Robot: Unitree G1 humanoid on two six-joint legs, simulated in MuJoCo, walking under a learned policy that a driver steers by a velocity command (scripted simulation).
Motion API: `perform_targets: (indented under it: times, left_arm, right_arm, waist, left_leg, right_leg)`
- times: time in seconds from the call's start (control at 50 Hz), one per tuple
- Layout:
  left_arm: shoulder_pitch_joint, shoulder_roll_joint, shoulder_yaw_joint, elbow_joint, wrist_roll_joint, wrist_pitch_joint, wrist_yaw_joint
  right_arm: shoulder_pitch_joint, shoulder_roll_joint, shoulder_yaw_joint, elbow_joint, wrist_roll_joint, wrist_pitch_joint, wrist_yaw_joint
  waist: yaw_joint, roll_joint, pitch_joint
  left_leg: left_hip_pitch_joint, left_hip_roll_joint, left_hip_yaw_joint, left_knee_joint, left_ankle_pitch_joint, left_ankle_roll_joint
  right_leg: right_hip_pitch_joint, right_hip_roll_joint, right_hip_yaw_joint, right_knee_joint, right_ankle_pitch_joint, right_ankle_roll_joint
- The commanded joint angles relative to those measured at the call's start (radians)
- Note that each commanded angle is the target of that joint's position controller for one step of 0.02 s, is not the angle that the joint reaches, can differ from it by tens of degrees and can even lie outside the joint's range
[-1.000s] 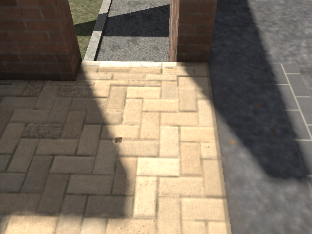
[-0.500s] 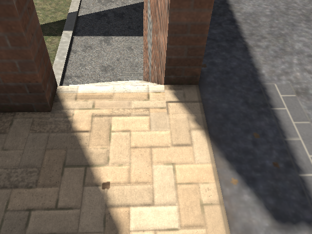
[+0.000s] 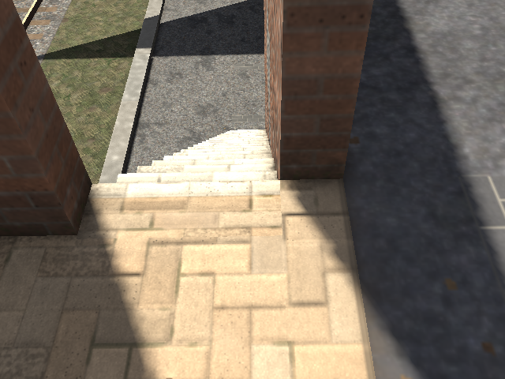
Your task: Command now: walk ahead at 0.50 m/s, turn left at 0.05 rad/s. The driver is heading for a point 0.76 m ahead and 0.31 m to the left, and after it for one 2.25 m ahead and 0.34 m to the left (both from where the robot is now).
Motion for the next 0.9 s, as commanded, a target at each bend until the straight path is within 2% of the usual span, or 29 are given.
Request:
perform_targets:
  times: [0.02, 0.08, 0.16, 0.22, 0.28, 0.3, 0.34, 0.36, 0.38, 0.4, 0.42, 0.44, 0.46, 0.48, 0.5, 0.52, 0.54, 0.56, 0.58, 0.64, 0.68, 0.7, 0.74, 0.78, 0.82, 0.84, 0.86, 0.88, 0.9]
  left_arm:
    - [0.004, 0.128, 0.022, -0.033, 0.004, -0.018, 0.012]
    - [0.042, 0.142, 0.026, -0.016, 0.007, -0.014, 0.032]
    - [0.070, 0.143, 0.022, -0.004, 0.004, -0.012, 0.042]
    - [0.113, 0.146, 0.024, 0.017, 0.000, -0.005, 0.046]
    - [0.138, 0.155, 0.028, 0.030, -0.006, 0.014, 0.049]
    - [0.132, 0.162, 0.031, 0.030, -0.008, 0.021, 0.051]
    - [0.095, 0.192, 0.040, 0.013, -0.013, 0.033, 0.058]
    - [0.081, 0.207, 0.044, 0.004, -0.013, 0.040, 0.063]
    - [0.056, 0.212, 0.044, -0.007, -0.014, 0.049, 0.067]
    - [0.053, 0.205, 0.039, -0.025, -0.011, 0.046, 0.070]
    - [0.130, 0.078, -0.002, -0.071, 0.017, 0.018, 0.051]
    - [0.100, 0.089, -0.008, -0.082, -0.003, -0.031, 0.032]
    - [-0.010, 0.154, 0.012, -0.115, -0.042, -0.058, 0.022]
    - [-0.054, 0.153, 0.011, -0.130, -0.045, -0.068, 0.023]
    - [-0.066, 0.151, 0.018, -0.123, -0.023, -0.065, 0.031]
    - [-0.067, 0.154, 0.024, -0.129, -0.010, -0.051, 0.035]
    - [-0.055, 0.146, 0.027, -0.135, -0.004, -0.035, 0.035]
    - [-0.048, 0.141, 0.027, -0.141, 0.002, -0.023, 0.040]
    - [-0.058, 0.133, 0.024, -0.152, 0.011, -0.014, 0.044]
    - [-0.165, 0.117, 0.018, -0.194, 0.013, -0.005, 0.052]
    - [-0.240, 0.099, 0.009, -0.218, 0.006, -0.009, 0.048]
    - [-0.265, 0.103, 0.007, -0.229, 0.003, -0.011, 0.044]
    - [-0.332, 0.115, 0.003, -0.254, -0.004, -0.012, 0.038]
    - [-0.354, 0.138, 0.008, -0.272, -0.010, -0.023, 0.027]
    - [-0.344, 0.153, 0.011, -0.274, -0.009, -0.042, 0.014]
    - [-0.245, 0.060, -0.039, -0.237, 0.090, -0.006, 0.005]
    - [-0.200, 0.120, -0.020, -0.245, 0.077, 0.014, 0.009]
    - [-0.117, 0.196, 0.005, -0.222, 0.042, 0.018, 0.019]
    - [0.042, 0.248, 0.015, -0.183, 0.028, 0.004, 0.025]
  right_arm:
    - [0.055, -0.044, -0.018, -0.037, -0.005, 0.015, -0.007]
    - [-0.036, -0.045, -0.021, -0.064, -0.006, 0.022, -0.003]
    - [-0.141, -0.030, -0.015, -0.097, 0.001, 0.018, 0.014]
    - [-0.222, -0.017, -0.005, -0.133, 0.001, 0.018, 0.030]
    - [-0.282, -0.012, 0.001, -0.177, 0.002, 0.018, 0.051]
    - [-0.289, -0.016, 0.001, -0.191, 0.002, 0.018, 0.058]
    - [-0.253, -0.042, -0.011, -0.207, 0.001, 0.019, 0.070]
    - [-0.188, -0.067, -0.025, -0.202, 0.000, 0.021, 0.072]
    - [-0.049, -0.108, -0.049, -0.171, 0.002, 0.023, 0.072]
    - [0.120, -0.184, -0.085, -0.134, 0.002, 0.027, 0.057]
    - [0.195, -0.296, -0.110, -0.124, 0.004, 0.030, 0.042]
    - [0.212, -0.250, -0.087, -0.137, -0.004, 0.023, 0.042]
    - [0.188, -0.186, -0.070, -0.137, -0.014, 0.018, 0.041]
    - [0.112, -0.150, -0.059, -0.153, -0.009, 0.014, 0.040]
    - [0.035, -0.121, -0.049, -0.175, -0.010, 0.014, 0.042]
    - [-0.006, -0.102, -0.039, -0.196, -0.018, 0.013, 0.040]
    - [-0.020, -0.100, -0.037, -0.204, -0.020, 0.013, 0.036]
    - [-0.023, -0.124, -0.040, -0.206, -0.012, 0.012, 0.026]
    - [-0.027, -0.144, -0.043, -0.213, -0.016, 0.010, 0.016]
    - [0.019, -0.174, -0.050, -0.208, -0.010, 0.014, -0.006]
    - [0.049, -0.178, -0.050, -0.201, -0.005, 0.021, -0.012]
    - [0.090, -0.187, -0.054, -0.183, 0.003, 0.022, -0.009]
    - [0.122, -0.191, -0.055, -0.166, 0.004, 0.020, -0.006]
    - [0.132, -0.181, -0.054, -0.159, 0.005, 0.026, -0.009]
    - [0.142, -0.171, -0.050, -0.158, -0.003, 0.042, -0.017]
    - [0.187, -0.121, -0.008, -0.109, -0.194, 0.018, 0.067]
    - [0.123, -0.138, -0.026, -0.124, -0.158, -0.005, 0.100]
    - [0.113, -0.151, -0.028, -0.125, -0.118, -0.025, 0.119]
    - [0.175, -0.049, 0.003, -0.134, -0.107, -0.041, 0.127]
  waist:
    - [-0.041, -0.096, -0.018]
    - [-0.018, -0.084, 0.008]
    - [0.018, -0.091, 0.035]
    - [0.048, -0.081, 0.067]
    - [0.063, -0.076, 0.087]
    - [0.057, -0.083, 0.087]
    - [0.017, -0.118, 0.044]
    - [-0.023, -0.141, -0.006]
    - [-0.101, -0.133, -0.080]
    - [-0.176, -0.078, -0.172]
    - [-0.117, 0.169, -0.283]
    - [-0.122, 0.150, -0.402]
    - [-0.144, 0.097, -0.295]
    - [-0.111, 0.028, -0.193]
    - [-0.066, -0.045, -0.125]
    - [-0.031, -0.046, -0.095]
    - [-0.008, -0.030, -0.086]
    - [0.006, -0.022, -0.070]
    - [0.010, -0.002, -0.056]
    - [-0.020, 0.016, -0.033]
    - [-0.052, 0.037, -0.025]
    - [-0.067, 0.052, -0.034]
    - [-0.090, 0.057, -0.010]
    - [-0.093, 0.072, -0.007]
    - [-0.086, 0.069, -0.016]
    - [-0.042, 0.083, 0.014]
    - [0.021, 0.049, 0.026]
    - [0.067, 0.000, -0.045]
    - [0.082, -0.147, -0.258]
  left_leg:
    - [-0.110, 0.068, -0.041, -0.069, 0.099, -0.015]
    - [-0.201, 0.067, -0.052, -0.204, 0.254, -0.029]
    - [-0.180, 0.026, -0.032, -0.391, 0.412, -0.017]
    - [-0.207, 0.010, -0.009, -0.476, 0.418, -0.006]
    - [-0.243, -0.002, 0.023, -0.525, 0.333, 0.013]
    - [-0.234, -0.010, 0.041, -0.535, 0.285, 0.023]
    - [-0.122, -0.061, 0.104, -0.540, 0.183, 0.055]
    - [-0.017, -0.100, 0.136, -0.533, 0.140, 0.074]
    - [0.169, -0.145, 0.154, -0.579, 0.167, 0.103]
    - [0.466, -0.105, 0.036, -0.615, 0.203, 0.152]
    - [0.856, 0.158, -0.467, -0.654, 0.122, 0.322]
    - [0.963, 0.266, -0.815, -0.824, 0.071, 0.389]
    - [0.899, 0.220, -0.666, -0.835, 0.104, 0.321]
    - [0.743, 0.179, -0.515, -0.841, 0.180, 0.282]
    - [0.579, 0.138, -0.413, -0.861, 0.264, 0.256]
    - [0.469, 0.117, -0.366, -0.889, 0.325, 0.250]
    - [0.403, 0.098, -0.345, -0.912, 0.342, 0.248]
    - [0.353, 0.088, -0.325, -0.925, 0.378, 0.246]
    - [0.309, 0.073, -0.291, -0.937, 0.410, 0.248]
    - [0.270, 0.023, -0.233, -0.939, 0.385, 0.218]
    - [0.264, -0.008, -0.216, -0.929, 0.291, 0.186]
    - [0.282, -0.003, -0.233, -0.920, 0.246, 0.172]
    - [0.305, 0.012, -0.269, -0.909, 0.167, 0.156]
    - [0.363, 0.035, -0.333, -0.864, 0.159, 0.156]
    - [0.431, 0.057, -0.384, -0.783, 0.218, 0.150]
    - [0.416, 0.099, -0.399, -0.801, 0.286, 0.174]
    - [0.395, 0.085, -0.399, -0.743, 0.406, 0.149]
    - [0.365, 0.009, -0.372, -0.631, 0.491, 0.109]
    - [0.248, -0.139, -0.285, -0.352, 0.382, 0.039]
  right_leg:
    - [0.072, -0.284, 0.246, -0.246, 0.144, -0.172]
    - [0.120, -0.282, 0.172, -0.266, 0.175, -0.147]
    - [0.151, -0.258, 0.055, -0.281, 0.185, -0.102]
    - [0.243, -0.284, 0.007, -0.271, 0.207, -0.093]
    - [0.357, -0.322, -0.026, -0.212, 0.284, -0.083]
    - [0.381, -0.333, -0.037, -0.180, 0.348, -0.075]
    - [0.395, -0.337, -0.073, -0.066, 0.660, -0.052]
    - [0.391, -0.333, -0.091, 0.042, 0.835, -0.039]
    - [0.345, -0.305, -0.119, 0.226, 0.908, -0.014]
    - [0.150, -0.263, -0.126, 0.489, 0.733, 0.025]
    - [-0.305, -0.089, -0.102, 0.886, -0.014, 0.089]
    - [-0.478, -0.001, 0.117, 1.046, -0.432, 0.079]
    - [-0.568, -0.066, 0.173, 1.062, -0.362, 0.049]
    - [-0.557, -0.112, 0.157, 0.987, -0.268, 0.035]
    - [-0.494, -0.147, 0.147, 0.898, -0.215, 0.040]
    - [-0.422, -0.169, 0.146, 0.830, -0.186, 0.050]
    - [-0.371, -0.177, 0.148, 0.784, -0.173, 0.063]
    - [-0.349, -0.176, 0.139, 0.727, -0.169, 0.084]
    - [-0.338, -0.170, 0.125, 0.677, -0.142, 0.106]
    - [-0.337, -0.129, 0.110, 0.452, 0.031, 0.142]
    - [-0.299, -0.094, 0.109, 0.290, 0.146, 0.142]
    - [-0.277, -0.082, 0.118, 0.220, 0.196, 0.138]
    - [-0.268, -0.066, 0.125, 0.138, 0.225, 0.132]
    - [-0.261, -0.059, 0.149, 0.098, 0.216, 0.120]
    - [-0.249, -0.054, 0.149, 0.066, 0.149, 0.095]
    - [-0.197, -0.102, 0.162, 0.190, 0.236, 0.096]
    - [-0.128, -0.099, 0.129, 0.158, 0.145, 0.071]
    - [0.061, -0.086, 0.091, 0.156, 0.156, 0.031]
    - [0.422, -0.191, 0.221, 0.216, 0.275, -0.113]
